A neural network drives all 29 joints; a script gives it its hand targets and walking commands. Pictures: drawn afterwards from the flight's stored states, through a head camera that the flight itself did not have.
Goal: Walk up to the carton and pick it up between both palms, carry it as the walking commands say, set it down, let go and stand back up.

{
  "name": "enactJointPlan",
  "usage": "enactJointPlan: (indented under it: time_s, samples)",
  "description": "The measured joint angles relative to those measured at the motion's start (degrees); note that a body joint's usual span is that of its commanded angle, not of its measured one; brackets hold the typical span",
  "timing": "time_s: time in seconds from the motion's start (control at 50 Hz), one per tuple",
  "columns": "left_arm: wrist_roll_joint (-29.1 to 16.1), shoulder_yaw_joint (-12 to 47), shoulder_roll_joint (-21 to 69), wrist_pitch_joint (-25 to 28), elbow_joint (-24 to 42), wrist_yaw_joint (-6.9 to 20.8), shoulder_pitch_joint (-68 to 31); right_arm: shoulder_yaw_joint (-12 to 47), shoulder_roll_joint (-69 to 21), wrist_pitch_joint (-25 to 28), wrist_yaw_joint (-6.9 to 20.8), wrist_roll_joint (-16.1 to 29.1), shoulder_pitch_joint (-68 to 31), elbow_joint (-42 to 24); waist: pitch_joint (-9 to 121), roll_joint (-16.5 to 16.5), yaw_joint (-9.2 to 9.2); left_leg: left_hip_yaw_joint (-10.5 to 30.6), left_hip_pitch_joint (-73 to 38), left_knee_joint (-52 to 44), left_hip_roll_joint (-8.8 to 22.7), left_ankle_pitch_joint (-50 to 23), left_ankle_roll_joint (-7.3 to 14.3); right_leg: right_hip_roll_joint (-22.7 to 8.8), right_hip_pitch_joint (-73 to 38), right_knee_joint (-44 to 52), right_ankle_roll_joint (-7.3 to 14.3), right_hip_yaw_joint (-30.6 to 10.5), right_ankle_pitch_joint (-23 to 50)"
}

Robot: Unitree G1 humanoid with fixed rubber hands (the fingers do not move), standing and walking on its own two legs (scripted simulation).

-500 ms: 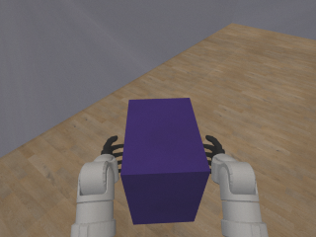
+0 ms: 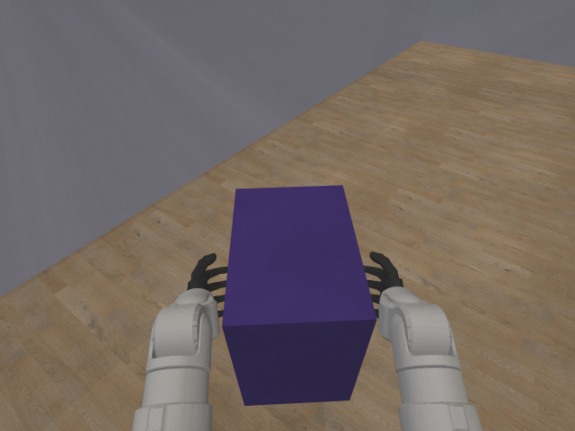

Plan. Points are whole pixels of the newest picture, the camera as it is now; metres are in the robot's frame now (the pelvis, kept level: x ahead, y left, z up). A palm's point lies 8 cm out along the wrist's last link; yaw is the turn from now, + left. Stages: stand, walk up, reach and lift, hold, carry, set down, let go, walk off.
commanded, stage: carry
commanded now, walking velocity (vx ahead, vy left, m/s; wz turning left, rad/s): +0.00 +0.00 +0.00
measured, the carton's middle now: (293, 296) +0.36 +0.01 +0.00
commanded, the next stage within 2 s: hold in 0.24 s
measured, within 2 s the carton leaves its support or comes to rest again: neither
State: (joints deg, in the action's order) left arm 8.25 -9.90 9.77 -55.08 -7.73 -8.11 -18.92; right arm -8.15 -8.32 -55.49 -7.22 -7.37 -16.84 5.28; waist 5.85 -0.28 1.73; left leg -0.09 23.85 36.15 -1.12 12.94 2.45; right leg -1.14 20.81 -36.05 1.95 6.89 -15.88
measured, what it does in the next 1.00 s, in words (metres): stands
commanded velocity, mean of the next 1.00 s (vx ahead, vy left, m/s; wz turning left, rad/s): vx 0.00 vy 0.00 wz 0.00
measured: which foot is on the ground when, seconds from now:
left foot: down 0.00-1.00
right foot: down 0.00-1.00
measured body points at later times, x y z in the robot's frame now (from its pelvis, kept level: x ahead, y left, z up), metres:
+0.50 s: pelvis +0.00 +0.00 +0.00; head -0.03 +0.00 +0.45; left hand +0.31 +0.13 +0.03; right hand +0.30 -0.14 +0.04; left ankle +0.06 +0.10 -0.72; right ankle +0.04 -0.10 -0.72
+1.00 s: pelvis +0.01 +0.00 +0.00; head +0.03 +0.00 +0.45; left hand +0.32 +0.13 -0.03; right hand +0.32 -0.14 -0.02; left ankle +0.06 +0.10 -0.72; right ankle +0.04 -0.10 -0.72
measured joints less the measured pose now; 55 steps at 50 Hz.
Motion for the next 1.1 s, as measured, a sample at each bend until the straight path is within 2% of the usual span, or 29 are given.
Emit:
enactJointPlan:
  time_s: [0.32, 0.46, 0.58, 0.76, 1.1]
  samples:
    - [0.0, 0.4, -0.2, 9.1, -5.5, 0.3, 0.9, -0.4, -0.1, 9.6, 1.0, -1.2, 2.2, 4.5, -0.2, -0.2, -0.08, 0.0, 0.0, 0.0, 0.1, -0.1, -0.2, 0.1, 0.0, 0.1, 0.0, -0.1, 0.1]
    - [0.0, 0.1, -0.4, 10.2, -7.3, 0.4, 1.4, -0.6, -0.3, 10.6, 1.6, -2.2, 2.0, 6.7, -0.2, -0.1, -1.58, 0.0, 0.0, 0.0, 0.2, -0.1, -0.4, 0.3, 0.0, 0.2, 0.0, -0.1, 0.2]
    - [0.9, -2.2, 0.2, 14.7, -16.9, 0.1, -1.7, -5.6, -0.9, 13.7, 3.2, -4.9, -1.0, 14.3, -0.5, -0.2, -2.61, 0.0, 0.0, 0.0, 0.2, 0.0, -0.4, 0.3, 0.0, 0.3, 0.0, -0.2, 0.2]
    - [3.4, -5.3, 0.6, 21.4, -21.7, 1.5, -1.9, -7.6, -1.5, 20.5, 3.6, -6.1, -2.3, 20.3, -2.0, -0.2, -2.6, -0.1, 0.0, 0.0, 0.2, 0.3, -0.4, 0.3, 0.0, 0.3, 0.0, -0.4, -0.1]
    - [4.0, -8.6, 0.7, 33.4, -25.3, 2.5, -2.0, -8.7, -2.0, 33.6, 3.5, -7.1, -4.1, 26.5, -9.7, -0.2, -2.67, -0.2, 1.2, 0.7, 0.2, 0.8, -0.4, 0.3, 1.3, -0.6, 0.0, -0.6, -0.6]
